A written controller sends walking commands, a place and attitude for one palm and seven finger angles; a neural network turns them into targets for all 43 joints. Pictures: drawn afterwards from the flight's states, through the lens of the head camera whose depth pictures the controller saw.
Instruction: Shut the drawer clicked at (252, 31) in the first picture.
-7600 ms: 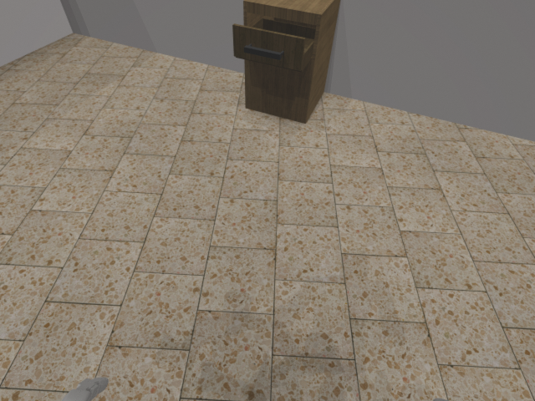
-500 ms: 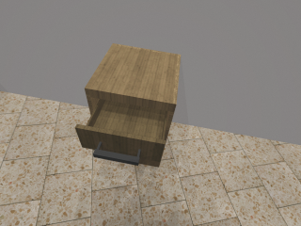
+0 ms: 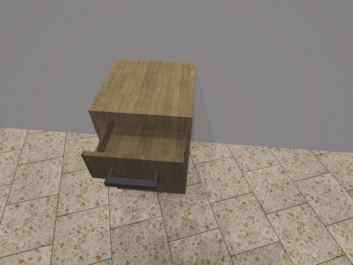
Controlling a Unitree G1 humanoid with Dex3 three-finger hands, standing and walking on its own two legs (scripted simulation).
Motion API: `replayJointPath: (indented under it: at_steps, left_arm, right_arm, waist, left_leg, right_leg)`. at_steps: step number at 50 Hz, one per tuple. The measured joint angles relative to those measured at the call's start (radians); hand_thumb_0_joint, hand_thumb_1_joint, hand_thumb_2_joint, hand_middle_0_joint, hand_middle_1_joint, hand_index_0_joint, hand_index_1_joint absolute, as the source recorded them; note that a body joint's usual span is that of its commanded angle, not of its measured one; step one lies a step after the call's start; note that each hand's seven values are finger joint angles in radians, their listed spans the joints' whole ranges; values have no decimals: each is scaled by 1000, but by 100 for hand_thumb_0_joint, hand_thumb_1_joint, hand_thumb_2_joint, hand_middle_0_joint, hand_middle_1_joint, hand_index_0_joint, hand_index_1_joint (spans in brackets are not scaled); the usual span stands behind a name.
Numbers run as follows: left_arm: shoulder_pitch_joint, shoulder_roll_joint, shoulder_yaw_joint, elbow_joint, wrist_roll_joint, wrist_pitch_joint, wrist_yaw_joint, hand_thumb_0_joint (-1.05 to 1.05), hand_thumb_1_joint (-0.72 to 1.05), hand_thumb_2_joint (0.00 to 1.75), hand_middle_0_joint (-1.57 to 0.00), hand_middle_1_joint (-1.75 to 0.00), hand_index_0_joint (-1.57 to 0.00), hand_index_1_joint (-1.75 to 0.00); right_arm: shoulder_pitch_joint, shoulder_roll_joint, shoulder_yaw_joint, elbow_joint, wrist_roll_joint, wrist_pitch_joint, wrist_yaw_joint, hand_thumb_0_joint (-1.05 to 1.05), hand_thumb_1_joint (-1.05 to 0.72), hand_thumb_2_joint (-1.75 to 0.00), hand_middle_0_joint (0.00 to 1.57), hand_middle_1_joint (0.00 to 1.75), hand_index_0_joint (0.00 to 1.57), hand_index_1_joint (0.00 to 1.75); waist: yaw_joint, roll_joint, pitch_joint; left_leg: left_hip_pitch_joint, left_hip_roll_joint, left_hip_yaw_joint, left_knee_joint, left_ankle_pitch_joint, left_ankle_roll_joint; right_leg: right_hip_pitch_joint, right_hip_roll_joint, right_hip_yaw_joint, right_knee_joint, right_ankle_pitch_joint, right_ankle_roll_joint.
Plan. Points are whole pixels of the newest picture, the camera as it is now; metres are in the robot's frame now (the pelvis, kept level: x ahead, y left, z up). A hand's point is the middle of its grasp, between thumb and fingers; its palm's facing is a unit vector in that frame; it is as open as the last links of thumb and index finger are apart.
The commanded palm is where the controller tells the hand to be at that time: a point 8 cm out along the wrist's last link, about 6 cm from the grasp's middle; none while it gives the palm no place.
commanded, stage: come to a stop and stand still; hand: left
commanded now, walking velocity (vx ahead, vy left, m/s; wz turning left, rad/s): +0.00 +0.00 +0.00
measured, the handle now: (132, 178) +0.48 +0.19 -0.25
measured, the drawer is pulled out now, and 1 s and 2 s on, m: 0.19 0.19 0.19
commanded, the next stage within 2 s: look again from close up in 0.10 s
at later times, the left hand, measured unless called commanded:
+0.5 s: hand out of the picture +0.03 +0.18 -0.18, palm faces +0.03 -0.97 -0.23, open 7.4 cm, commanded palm none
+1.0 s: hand out of the picture +0.01 +0.18 -0.18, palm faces +0.00 -0.98 -0.19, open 7.4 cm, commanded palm none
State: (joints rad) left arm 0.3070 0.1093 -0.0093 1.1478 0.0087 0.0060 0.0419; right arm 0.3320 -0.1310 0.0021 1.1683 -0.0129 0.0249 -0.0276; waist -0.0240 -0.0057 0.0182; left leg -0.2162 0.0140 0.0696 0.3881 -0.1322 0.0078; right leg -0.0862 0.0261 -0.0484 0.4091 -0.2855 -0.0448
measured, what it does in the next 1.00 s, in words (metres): stands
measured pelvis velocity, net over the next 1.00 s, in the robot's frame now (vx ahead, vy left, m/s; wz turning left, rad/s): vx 0.03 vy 0.01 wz -0.01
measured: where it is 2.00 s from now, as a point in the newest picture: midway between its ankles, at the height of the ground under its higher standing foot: outside the picture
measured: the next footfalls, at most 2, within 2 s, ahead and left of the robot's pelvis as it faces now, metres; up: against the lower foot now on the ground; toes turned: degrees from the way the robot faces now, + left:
none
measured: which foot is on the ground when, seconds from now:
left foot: down 0.00-1.00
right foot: down 0.00-1.00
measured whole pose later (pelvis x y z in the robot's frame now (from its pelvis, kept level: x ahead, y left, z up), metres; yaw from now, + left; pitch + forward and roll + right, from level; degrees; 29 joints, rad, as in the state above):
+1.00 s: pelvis +0.03 +0.01 -0.01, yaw +0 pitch -1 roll +0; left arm 0.34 0.16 -0.02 1.10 0.03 0.00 0.04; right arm 0.24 -0.17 0.01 1.11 -0.02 0.01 -0.02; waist 0.00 -0.02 0.04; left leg -0.24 0.00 0.08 0.50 -0.24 0.03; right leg -0.09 0.01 -0.03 0.47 -0.37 -0.02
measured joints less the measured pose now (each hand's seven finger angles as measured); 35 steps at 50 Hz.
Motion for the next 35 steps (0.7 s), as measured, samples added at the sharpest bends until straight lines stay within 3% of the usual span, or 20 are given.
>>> replayJointPath:
  at_steps: [10, 17, 27, 35]
  left_arm:
    - [8, -10, 4, 7, -3, -4, 1, 1, 91, 90, -20, -30, -20, -30]
    - [18, 13, -9, -52, 8, -20, 8, 1, 91, 90, -20, -30, -20, -30]
    - [-18, 46, 2, -98, 9, -23, 16, 1, 91, 90, -20, -30, -19, -30]
    - [-34, 57, -2, -107, 10, -15, 13, 1, 92, 90, -20, -30, -19, -30]
  right_arm:
    - [36, 22, 3, 17, 0, -10, -11, 0, -91, -90, 20, 30, 19, 30]
    - [14, -5, -13, -78, -14, -20, 4, 0, -91, -90, 20, 30, 19, 30]
    - [-67, -41, -4, -106, -9, -32, -3, 1, -93, -90, 20, 30, 19, 30]
    - [-117, -46, 2, -114, -6, -27, 1, 1, -92, -90, 20, 30, 19, 30]
  waist:
    - [1, 4, 16]
    - [-12, 47, 18]
    - [15, 19, 1]
    - [21, -4, 10]
  left_leg:
    - [-14, 8, -8, 4, -2, -9]
    - [-107, 16, -37, 147, -74, -9]
    - [-75, 3, -16, 172, -118, 2]
    - [-45, -4, -7, 143, -110, 7]
  right_leg:
    - [-9, 9, -6, -4, 0, -10]
    - [-64, 17, -34, 82, -53, -13]
    - [-41, -2, -15, 116, -95, 2]
    - [-16, -9, -6, 92, -87, 9]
